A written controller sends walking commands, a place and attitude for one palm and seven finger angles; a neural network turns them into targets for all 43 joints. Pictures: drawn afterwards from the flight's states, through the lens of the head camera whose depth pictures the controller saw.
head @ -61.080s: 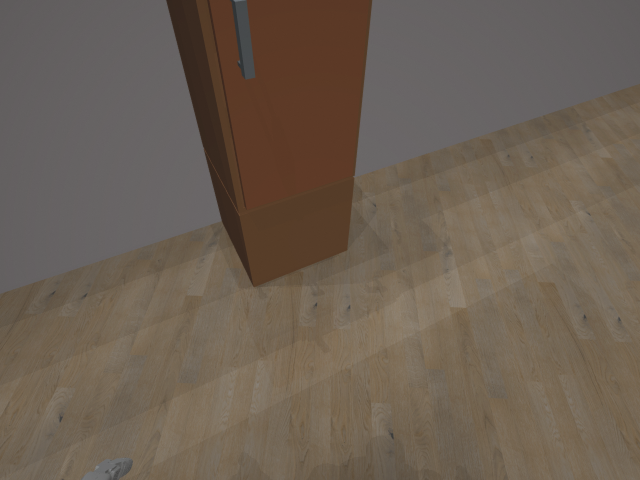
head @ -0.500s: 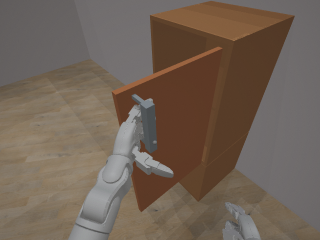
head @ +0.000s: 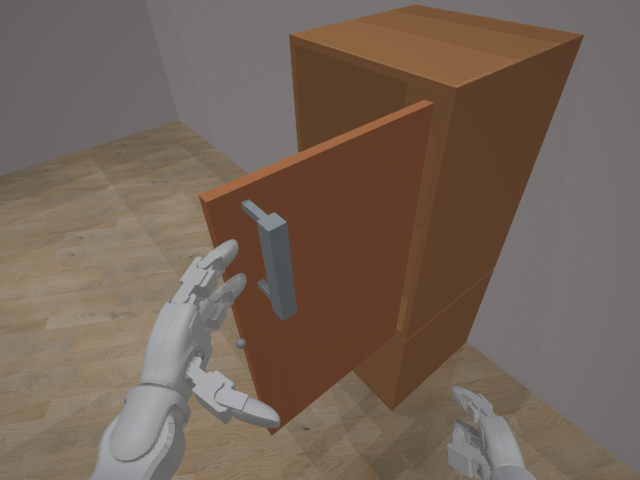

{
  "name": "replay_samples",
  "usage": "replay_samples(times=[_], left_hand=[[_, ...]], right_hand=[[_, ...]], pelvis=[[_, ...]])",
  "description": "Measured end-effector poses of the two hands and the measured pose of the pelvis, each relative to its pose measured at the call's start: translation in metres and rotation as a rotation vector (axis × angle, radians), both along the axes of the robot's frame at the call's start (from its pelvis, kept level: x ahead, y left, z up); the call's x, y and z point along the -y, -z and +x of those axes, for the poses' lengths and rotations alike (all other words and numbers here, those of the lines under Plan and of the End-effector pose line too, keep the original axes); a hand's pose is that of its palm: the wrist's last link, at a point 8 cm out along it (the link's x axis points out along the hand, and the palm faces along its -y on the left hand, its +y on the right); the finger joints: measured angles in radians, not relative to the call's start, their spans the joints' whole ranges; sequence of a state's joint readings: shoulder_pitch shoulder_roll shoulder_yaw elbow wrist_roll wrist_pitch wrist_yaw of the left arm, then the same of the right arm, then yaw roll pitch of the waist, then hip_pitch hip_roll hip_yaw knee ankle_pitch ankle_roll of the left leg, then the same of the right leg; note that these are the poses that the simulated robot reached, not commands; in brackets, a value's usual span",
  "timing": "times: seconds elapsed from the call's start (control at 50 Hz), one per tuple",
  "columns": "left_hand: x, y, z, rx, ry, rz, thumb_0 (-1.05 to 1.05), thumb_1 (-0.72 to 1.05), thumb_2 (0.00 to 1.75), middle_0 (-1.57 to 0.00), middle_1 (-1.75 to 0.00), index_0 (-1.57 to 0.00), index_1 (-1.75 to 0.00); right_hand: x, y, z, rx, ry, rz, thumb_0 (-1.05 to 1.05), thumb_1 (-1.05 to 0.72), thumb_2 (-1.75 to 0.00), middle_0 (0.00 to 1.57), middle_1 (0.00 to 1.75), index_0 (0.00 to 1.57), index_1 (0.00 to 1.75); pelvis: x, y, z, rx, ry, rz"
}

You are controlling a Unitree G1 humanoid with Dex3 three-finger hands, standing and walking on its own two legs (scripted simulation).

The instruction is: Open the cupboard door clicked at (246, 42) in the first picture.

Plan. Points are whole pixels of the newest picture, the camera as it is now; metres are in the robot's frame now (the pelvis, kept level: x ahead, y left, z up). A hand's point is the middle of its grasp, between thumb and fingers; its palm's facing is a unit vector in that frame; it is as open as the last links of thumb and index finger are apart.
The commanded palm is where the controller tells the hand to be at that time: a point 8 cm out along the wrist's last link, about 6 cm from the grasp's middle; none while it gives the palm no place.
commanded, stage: slide the hand sideways off the handle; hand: left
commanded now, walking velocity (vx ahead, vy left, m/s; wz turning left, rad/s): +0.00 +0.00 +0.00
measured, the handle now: (268, 261) +0.32 +0.10 +0.15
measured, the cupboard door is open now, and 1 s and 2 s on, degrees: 90 90 90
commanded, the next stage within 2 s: draw the hand back to the body in 0.40 s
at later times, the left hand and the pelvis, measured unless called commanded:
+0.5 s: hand (184, 377) +0.17 +0.15 +0.14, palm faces +0.03 -1.00 -0.05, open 16.3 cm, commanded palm +0.14 +0.20 +0.15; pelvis -0.01 +0.00 +0.00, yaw +1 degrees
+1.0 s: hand (149, 367) +0.18 +0.19 +0.15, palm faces +0.04 -1.00 -0.08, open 16.2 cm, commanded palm +0.14 +0.24 +0.16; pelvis +0.00 +0.02 +0.00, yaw +1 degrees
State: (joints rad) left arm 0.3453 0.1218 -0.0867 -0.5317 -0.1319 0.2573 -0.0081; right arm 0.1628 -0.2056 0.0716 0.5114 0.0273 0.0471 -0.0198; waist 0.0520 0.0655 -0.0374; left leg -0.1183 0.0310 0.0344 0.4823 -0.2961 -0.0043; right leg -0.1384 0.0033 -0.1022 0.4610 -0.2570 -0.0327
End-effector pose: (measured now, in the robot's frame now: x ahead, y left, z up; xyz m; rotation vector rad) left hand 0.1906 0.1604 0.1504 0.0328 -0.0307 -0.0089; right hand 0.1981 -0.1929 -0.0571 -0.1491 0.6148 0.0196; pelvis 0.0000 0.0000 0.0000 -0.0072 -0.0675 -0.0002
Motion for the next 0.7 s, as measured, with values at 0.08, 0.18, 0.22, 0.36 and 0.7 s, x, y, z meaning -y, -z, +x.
replay_samples(times=[0.08,0.18,0.22,0.36,0.7], left_hand=[[-0.005,0.000,-0.007,0.001,-0.002,0.008,-0.01,-0.50,0.30,-0.16,-0.30,-0.15,-0.30],[-0.017,0.001,-0.013,-0.002,-0.018,0.023,-0.01,-0.50,0.30,-0.16,-0.30,-0.15,-0.30],[-0.023,0.002,-0.017,-0.006,-0.027,0.028,-0.01,-0.50,0.30,-0.15,-0.30,-0.15,-0.30],[-0.035,0.002,-0.033,-0.005,-0.025,0.027,-0.01,-0.49,0.30,-0.15,-0.30,-0.15,-0.30],[-0.051,-0.001,-0.027,0.033,-0.005,0.036,-0.01,-0.50,0.30,-0.15,-0.30,-0.15,-0.30]], right_hand=[[0.004,0.001,0.000,0.016,0.003,-0.005,0.01,-0.90,-0.90,0.20,0.30,0.20,0.30],[0.008,0.003,-0.003,0.027,0.011,-0.011,0.01,-0.90,-0.90,0.20,0.30,0.20,0.30],[0.010,0.004,-0.005,0.031,0.014,-0.012,0.01,-0.90,-0.90,0.20,0.30,0.20,0.30],[0.014,0.005,-0.011,0.058,0.023,-0.020,0.01,-0.90,-0.90,0.20,0.30,0.20,0.30],[-0.002,0.002,-0.021,0.109,0.020,-0.023,0.01,-0.90,-0.90,0.20,0.30,0.20,0.30]], pelvis=[[0.002,0.001,0.001,-0.002,-0.004,-0.001],[0.005,0.002,0.002,-0.005,-0.005,-0.002],[0.005,0.002,0.002,-0.007,-0.005,-0.003],[0.004,0.003,0.001,-0.008,-0.009,-0.006],[-0.009,0.004,-0.009,-0.006,-0.013,-0.010]])
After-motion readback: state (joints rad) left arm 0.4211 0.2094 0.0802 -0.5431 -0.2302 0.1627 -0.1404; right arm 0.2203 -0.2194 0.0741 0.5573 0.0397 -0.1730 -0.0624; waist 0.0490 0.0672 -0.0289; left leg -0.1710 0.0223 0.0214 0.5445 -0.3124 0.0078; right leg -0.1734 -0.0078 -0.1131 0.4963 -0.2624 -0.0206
